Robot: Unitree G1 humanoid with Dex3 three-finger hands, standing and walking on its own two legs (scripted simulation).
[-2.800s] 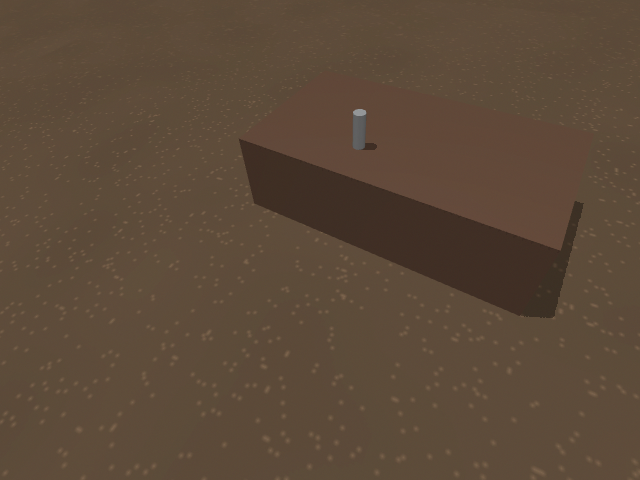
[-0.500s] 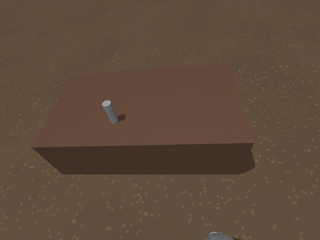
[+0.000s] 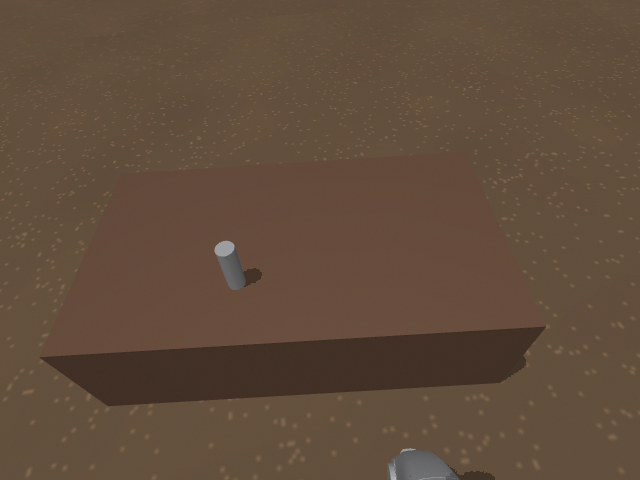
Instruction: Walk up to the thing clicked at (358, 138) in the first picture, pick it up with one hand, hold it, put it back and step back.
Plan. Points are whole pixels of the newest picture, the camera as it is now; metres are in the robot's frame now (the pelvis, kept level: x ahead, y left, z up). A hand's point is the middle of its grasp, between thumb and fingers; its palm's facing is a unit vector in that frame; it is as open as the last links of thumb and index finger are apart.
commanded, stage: walk up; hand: left
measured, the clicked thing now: (231, 266) +0.67 +0.24 -0.32
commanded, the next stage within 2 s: stand in 1.62 s
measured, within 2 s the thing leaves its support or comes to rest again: neither
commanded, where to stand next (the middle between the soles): +0.18 +0.05 m, yaw -2 degrees
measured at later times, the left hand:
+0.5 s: hand (102, 468) +0.20 +0.34 -0.14, palm faces -0.07 -0.91 -0.42, open 7.4 cm
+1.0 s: hand (110, 478) +0.19 +0.33 -0.14, palm faces -0.05 -0.94 -0.34, open 7.4 cm
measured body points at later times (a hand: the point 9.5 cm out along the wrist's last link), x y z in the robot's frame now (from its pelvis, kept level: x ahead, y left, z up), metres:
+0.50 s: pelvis +0.10 +0.07 -0.01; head +0.11 +0.06 +0.44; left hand +0.20 +0.39 -0.11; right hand +0.16 -0.25 -0.13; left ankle +0.15 +0.21 -0.72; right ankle +0.14 -0.08 -0.72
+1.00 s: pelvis +0.11 +0.07 +0.01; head +0.13 +0.07 +0.46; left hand +0.19 +0.38 -0.12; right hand +0.23 -0.24 -0.10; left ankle +0.15 +0.21 -0.72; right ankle +0.13 -0.07 -0.72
